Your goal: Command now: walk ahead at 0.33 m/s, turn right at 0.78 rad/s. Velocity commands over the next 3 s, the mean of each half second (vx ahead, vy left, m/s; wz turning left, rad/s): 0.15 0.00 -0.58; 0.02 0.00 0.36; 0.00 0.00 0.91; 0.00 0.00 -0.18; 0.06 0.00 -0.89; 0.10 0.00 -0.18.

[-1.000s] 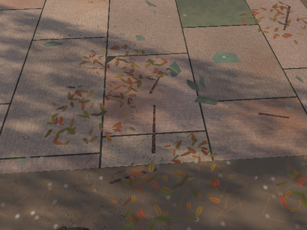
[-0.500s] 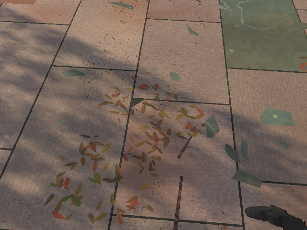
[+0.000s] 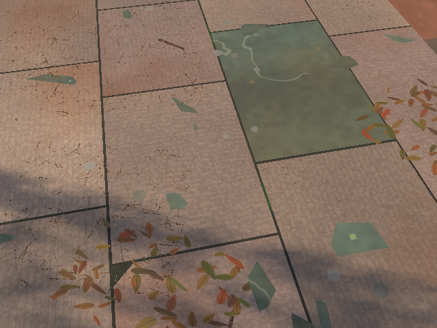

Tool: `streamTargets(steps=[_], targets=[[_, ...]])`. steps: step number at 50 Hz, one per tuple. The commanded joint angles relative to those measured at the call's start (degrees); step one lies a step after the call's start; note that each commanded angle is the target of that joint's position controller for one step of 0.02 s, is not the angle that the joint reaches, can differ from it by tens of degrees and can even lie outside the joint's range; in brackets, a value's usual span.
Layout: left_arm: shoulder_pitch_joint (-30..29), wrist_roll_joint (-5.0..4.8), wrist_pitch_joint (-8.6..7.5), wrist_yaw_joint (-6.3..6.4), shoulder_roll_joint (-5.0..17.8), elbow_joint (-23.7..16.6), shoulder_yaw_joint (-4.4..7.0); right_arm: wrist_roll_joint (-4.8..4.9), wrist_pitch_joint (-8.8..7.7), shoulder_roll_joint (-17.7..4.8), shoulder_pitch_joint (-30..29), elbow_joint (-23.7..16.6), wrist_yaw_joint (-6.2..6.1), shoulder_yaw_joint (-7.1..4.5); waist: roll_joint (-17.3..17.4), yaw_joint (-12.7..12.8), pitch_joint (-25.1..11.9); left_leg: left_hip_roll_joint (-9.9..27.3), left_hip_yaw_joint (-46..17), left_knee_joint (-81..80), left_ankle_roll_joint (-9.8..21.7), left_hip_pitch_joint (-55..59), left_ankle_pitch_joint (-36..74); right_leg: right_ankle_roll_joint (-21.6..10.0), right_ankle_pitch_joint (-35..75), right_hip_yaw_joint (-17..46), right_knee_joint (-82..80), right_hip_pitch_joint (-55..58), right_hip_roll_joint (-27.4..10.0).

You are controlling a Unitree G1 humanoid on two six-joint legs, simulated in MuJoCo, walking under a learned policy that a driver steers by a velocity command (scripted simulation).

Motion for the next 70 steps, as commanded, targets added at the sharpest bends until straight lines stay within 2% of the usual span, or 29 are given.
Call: streamTargets(steps=[1, 2, 3, 4, 5, 6, 9, 14, 21, 24, 25, 26, 27, 28, 30, 35, 41, 44, 45, 46, 47, 48, 51, 58, 65, 67, 68, 69, 70], targets=[[27.72, -0.14, 1.45, 1.63, 10.71, 5.11, 4.25, -0.36, -0.26, -6.84, -14.50, -8.87, 1.05, -1.40, -7.43, 14.92, -9.16, -0.24, -4.21, 45.95, -4.56, -28.07, 0.24, -5.56, 16.95, 9.19, -7.65, 40.28, -3.04], [19.34, 3.71, 0.49, 1.94, 11.86, 0.91, 3.06, -1.53, -0.91, -0.77, -4.49, -11.17, 2.81, 0.11, -17.41, 3.44, -10.87, -5.51, -14.30, 63.98, -5.36, -42.57, -15.49, -14.47, 46.30, 30.36, 1.03, 44.29, -10.78], [15.92, 5.72, 0.15, 1.91, 14.05, -3.43, 3.84, -0.82, -1.75, -4.64, 1.10, -12.88, 3.99, 0.15, -13.13, 3.62, -25.85, -4.98, -25.21, 67.58, -4.11, -44.87, -11.33, -22.98, 34.41, 46.58, -7.72, 51.05, -20.09], [9.82, 3.65, 0.63, 1.98, 13.88, -7.44, 4.51, -0.34, -1.84, -9.49, -2.41, -14.37, 4.24, -0.84, -1.32, 2.71, -23.55, -2.84, -26.20, 62.65, -2.11, -45.97, -6.55, -22.73, 12.59, 48.08, -12.51, 45.97, -18.72], [5.39, 1.02, 1.03, 2.17, 12.13, -8.79, 4.13, -0.68, -1.08, -10.87, -6.35, -14.77, 3.73, -1.63, 8.06, 0.30, -16.22, -0.69, -25.22, 56.79, -2.18, -46.17, -2.85, -19.55, -2.71, 45.71, -16.08, 36.12, -15.66], [3.75, 0.14, 1.20, 2.34, 10.58, -9.59, 3.42, -1.29, 0.09, -10.95, -8.14, -15.06, 3.08, -1.93, 10.72, -1.01, -12.80, 0.56, -25.05, 52.51, -2.79, -43.96, -1.33, -17.66, -6.36, 44.44, -18.02, 28.12, -14.02], [3.98, 0.37, 2.22, 3.65, 9.44, -10.37, 3.38, -2.02, 2.35, -9.06, -10.68, -16.66, 2.00, -2.13, 7.18, -1.49, -9.02, 2.09, -23.28, 37.31, -4.90, -36.99, 0.47, -13.49, 7.05, 32.74, -15.77, 15.74, -6.77], [7.97, 0.36, 5.30, 6.85, 9.73, -10.17, 3.55, -1.00, 3.63, -5.26, -14.91, -18.12, 1.00, -1.10, -0.56, 1.85, -17.17, 1.39, -21.19, 23.02, -7.34, -34.23, 12.40, -7.88, 13.07, 26.69, -9.62, 19.78, -4.45], [6.88, 1.65, 6.85, 6.69, 7.72, -12.40, 2.42, -0.88, 3.06, -6.63, -20.72, -20.27, 2.14, -1.57, -6.05, 5.13, -12.05, 2.62, -20.80, 11.12, -4.59, -31.69, 9.99, -6.79, -1.85, 32.86, -8.33, 21.98, -7.30], [5.52, 0.79, 6.66, 5.99, 6.41, -12.57, 1.77, -0.91, 1.87, -6.10, -16.16, -18.69, 3.43, -2.04, -5.66, 2.08, -10.63, 2.51, -19.03, -7.48, -1.59, -19.47, 20.35, -4.44, -4.50, 33.10, -5.95, 19.86, -5.26], [7.96, 1.17, 6.28, 5.73, 4.92, -12.18, 1.41, -1.96, 1.68, -7.72, -15.38, -18.66, 3.51, -2.39, -2.45, 2.88, -10.53, 7.30, -23.10, -9.91, 0.35, -13.52, 29.55, -1.50, -13.93, 31.26, -3.08, 16.71, -2.63], [13.47, 2.16, 5.78, 5.49, 3.94, -11.63, 1.21, -3.15, 2.07, -11.65, -16.03, -19.74, 3.31, -3.13, 10.42, 6.54, -11.42, 17.68, -33.00, -8.71, 6.27, -8.09, 47.01, 2.35, -36.21, 23.56, 6.63, 11.01, 4.46], [11.14, 1.51, 5.05, 5.38, 7.38, -12.39, 2.17, -3.72, 2.36, -10.21, -12.78, -18.30, 3.20, -3.10, 18.05, 4.13, -10.84, 24.18, -41.42, -11.33, 15.18, -9.62, 49.60, 5.66, -45.53, 18.26, 13.17, 5.85, 6.32], [7.49, 1.32, 4.70, 5.50, 10.56, -12.79, 3.17, -2.81, 2.35, -9.79, -11.50, -17.93, 3.17, -3.26, 15.22, 1.89, -10.66, 24.72, -43.65, -11.75, 17.35, -10.05, 45.01, 7.88, -46.22, 17.25, 21.91, 3.40, 3.80], [6.14, 1.47, 5.95, 5.90, 8.59, -10.88, 3.20, -1.53, 2.80, -8.10, -12.69, -17.91, 2.99, -2.65, 8.35, 2.20, -10.58, 18.97, -37.60, -10.54, 13.21, -11.24, 39.39, 10.31, -41.84, 15.72, 29.64, 3.08, 1.24], [2.91, 0.79, 6.21, 6.51, 3.55, -11.36, 2.15, -0.14, 5.77, -12.71, -11.88, -18.56, 2.89, -4.83, 12.44, 1.13, -8.71, 10.83, -34.61, -10.98, 10.37, -12.38, 34.13, 11.24, -37.29, 9.25, 17.15, 5.54, 2.30], [3.67, -0.28, 4.19, 6.07, 4.70, -9.68, 2.81, 0.86, 6.81, -12.79, -11.39, -19.35, 1.85, -6.10, 14.97, 1.26, -11.56, 11.02, -44.19, -12.43, 10.56, -10.70, 25.75, 8.89, -33.28, 12.15, 1.28, 12.12, 3.72], [9.70, -0.55, 3.31, 5.06, 6.36, -6.77, 3.88, 2.26, 7.64, -12.11, -13.74, -20.28, 1.33, -6.35, 13.35, 4.73, -12.25, 7.26, -43.60, -10.76, 6.62, -18.48, 16.89, 6.01, -21.45, 11.32, -15.72, 26.32, 1.58], [11.36, 0.31, 3.54, 5.30, 9.30, -6.43, 4.73, 1.94, 7.85, -9.64, -12.51, -20.44, 1.31, -5.71, 7.88, 4.31, -13.05, 3.78, -39.60, -3.72, 3.54, -28.73, 5.58, 2.82, -20.17, 17.24, -16.92, 35.91, -7.36], [8.61, 2.84, 4.08, 5.20, 14.31, -7.18, 5.70, 1.64, 7.22, -6.65, -12.12, -22.49, 1.81, -5.07, -12.39, 1.69, -10.16, -5.60, -26.27, 10.31, 0.49, -42.47, -7.37, -5.41, -12.47, 33.15, -18.66, 35.50, -21.47], [5.30, 4.92, 3.52, 5.02, 11.75, -8.85, 5.11, 0.46, 6.39, -11.96, -11.46, -22.04, 2.18, -6.69, -11.00, 1.51, -8.23, -0.61, -25.92, 23.52, -2.12, -44.04, -9.05, -9.86, -6.31, 35.52, -19.35, 28.97, -27.61], [0.44, 4.33, 3.15, 5.46, 8.11, -10.29, 4.02, 0.60, 6.62, -14.80, -9.43, -20.28, 2.53, -7.76, -6.52, -0.67, -7.08, 0.78, -24.66, 30.28, -2.95, -42.42, -4.95, -8.16, -4.87, 28.36, -18.38, 26.92, -23.82], [-2.72, 1.83, 3.16, 6.57, 5.49, -10.92, 2.82, 0.35, 8.48, -11.58, -6.06, -17.75, 2.55, -7.08, -4.72, -0.79, -5.19, 2.04, -21.60, 41.42, -5.67, -44.13, 4.10, -4.10, -1.58, 14.45, -16.08, 26.04, -15.81], [4.92, 2.38, 4.88, 7.34, 10.32, -8.64, 4.18, 0.68, 8.23, -7.48, -15.85, -24.37, 4.80, -4.39, -5.59, 5.21, -5.62, 7.53, -15.38, 26.48, -8.00, -45.49, 7.92, -7.34, 1.49, 7.44, -16.01, 34.26, -19.18], [2.47, -0.48, 3.86, 4.64, 12.84, -7.42, 5.82, 1.13, 9.86, -8.64, -15.68, -25.16, 6.31, -5.25, -6.92, 3.44, -6.80, 5.73, -9.30, 8.31, -2.19, -29.92, 6.63, -2.99, 4.67, -0.33, -9.80, 31.45, -21.79], [2.39, -1.53, 3.66, 4.14, 11.49, -6.35, 5.71, 1.04, 10.03, -10.01, -9.86, -23.28, 5.94, -6.63, -4.25, -0.30, -9.22, 2.43, -8.23, -3.36, 1.43, -17.99, 13.58, 1.33, 5.74, -4.69, 1.06, 28.06, -19.59], [5.14, -0.72, 3.27, 3.77, 9.83, -5.74, 5.32, 0.83, 9.68, -15.12, -3.31, -21.63, 4.69, -8.68, 3.99, -2.85, -11.96, 4.13, -15.58, -7.71, 5.12, -3.39, 31.94, 5.81, -3.14, -7.13, 14.31, 16.94, -15.10], [4.40, 3.11, 2.64, 3.57, 4.49, -10.02, 3.56, 0.64, 9.24, -24.00, -2.70, -23.05, 3.72, -10.19, 23.28, 0.87, -13.14, 19.24, -39.56, -3.81, 13.98, 9.76, 61.83, 10.86, -49.58, -6.47, 34.08, -6.42, -6.45], [0.31, 3.20, 2.19, 3.99, 6.86, -11.08, 3.71, -1.62, 7.06, -22.12, -3.83, -24.98, 4.80, -9.28, 18.19, -2.89, -22.78, 25.39, -50.52, -8.53, 22.90, 7.28, 51.63, 11.10, -50.87, 8.30, 42.71, -10.69, -3.24]])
